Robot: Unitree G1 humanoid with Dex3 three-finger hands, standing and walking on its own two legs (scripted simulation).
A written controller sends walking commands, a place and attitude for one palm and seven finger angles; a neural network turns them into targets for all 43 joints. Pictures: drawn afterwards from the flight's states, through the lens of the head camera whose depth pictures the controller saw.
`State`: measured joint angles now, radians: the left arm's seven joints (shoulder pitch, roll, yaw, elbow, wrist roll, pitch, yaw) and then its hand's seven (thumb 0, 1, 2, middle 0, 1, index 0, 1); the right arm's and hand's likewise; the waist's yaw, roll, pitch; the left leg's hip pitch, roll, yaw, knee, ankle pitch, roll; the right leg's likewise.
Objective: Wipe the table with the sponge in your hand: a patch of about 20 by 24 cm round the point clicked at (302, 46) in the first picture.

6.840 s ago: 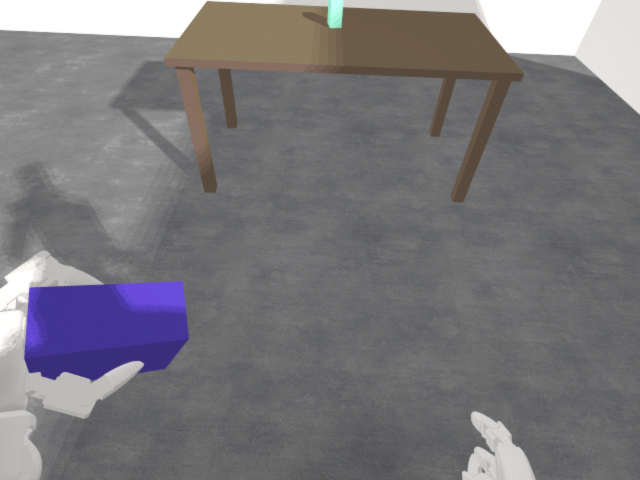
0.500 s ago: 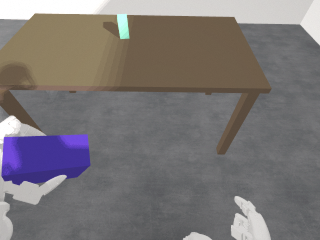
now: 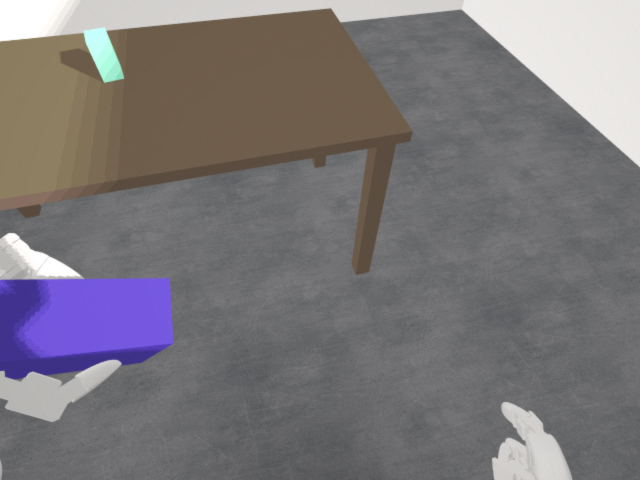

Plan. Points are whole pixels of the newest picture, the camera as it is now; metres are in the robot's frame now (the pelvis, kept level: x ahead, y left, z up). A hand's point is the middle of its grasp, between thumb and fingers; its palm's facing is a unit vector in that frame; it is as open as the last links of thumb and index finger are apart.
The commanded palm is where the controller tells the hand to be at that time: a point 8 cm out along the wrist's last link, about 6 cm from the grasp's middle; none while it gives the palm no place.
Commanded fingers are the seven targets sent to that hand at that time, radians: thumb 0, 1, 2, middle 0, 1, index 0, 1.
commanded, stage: turn to face it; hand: left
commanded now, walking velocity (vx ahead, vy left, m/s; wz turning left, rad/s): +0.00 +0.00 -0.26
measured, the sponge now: (107, 327) +0.23 +0.20 +0.15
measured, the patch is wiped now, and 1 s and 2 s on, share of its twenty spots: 0.00 0.00 0.00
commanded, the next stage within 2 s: take the last steps up to it in 0.10 s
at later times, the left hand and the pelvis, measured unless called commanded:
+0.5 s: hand (103, 368) +0.19 +0.18 +0.17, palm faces +0.25 -0.81 -0.52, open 10.0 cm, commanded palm +0.13 +0.24 +0.18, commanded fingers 0.00 0.10 1.30 -1.20 -1.60 -1.20 -1.60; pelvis -0.04 -0.03 +0.01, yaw -4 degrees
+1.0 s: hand (60, 327) +0.22 +0.23 +0.17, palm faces +0.38 -0.80 -0.47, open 10.0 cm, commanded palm +0.16 +0.28 +0.18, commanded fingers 0.00 0.10 1.30 -1.20 -1.60 -1.20 -1.60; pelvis +0.00 +0.00 -0.01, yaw -1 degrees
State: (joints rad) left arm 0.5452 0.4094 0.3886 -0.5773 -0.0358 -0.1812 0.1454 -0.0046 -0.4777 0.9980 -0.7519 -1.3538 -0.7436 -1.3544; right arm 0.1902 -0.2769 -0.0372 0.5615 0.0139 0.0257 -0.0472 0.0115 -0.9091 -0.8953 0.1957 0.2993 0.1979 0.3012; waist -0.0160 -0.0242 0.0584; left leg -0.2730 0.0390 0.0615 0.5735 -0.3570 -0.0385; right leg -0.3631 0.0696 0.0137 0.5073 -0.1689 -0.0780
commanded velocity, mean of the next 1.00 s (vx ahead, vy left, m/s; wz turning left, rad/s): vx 0.25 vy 0.12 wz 0.00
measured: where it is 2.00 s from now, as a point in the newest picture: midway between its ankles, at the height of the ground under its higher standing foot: (279, 472)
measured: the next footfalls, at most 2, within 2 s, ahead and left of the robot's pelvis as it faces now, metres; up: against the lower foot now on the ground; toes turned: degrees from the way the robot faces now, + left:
left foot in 0.02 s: +0.02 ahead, +0.14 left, +0.00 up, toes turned +4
right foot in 0.24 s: +0.03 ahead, -0.11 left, +0.00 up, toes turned -9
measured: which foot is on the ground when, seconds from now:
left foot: up 0.00-0.00, down 0.02-0.26, up 0.28-0.68, down 0.70-0.94, up 0.96-1.00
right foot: down 0.00-0.04, up 0.06-0.22, down 0.24-1.00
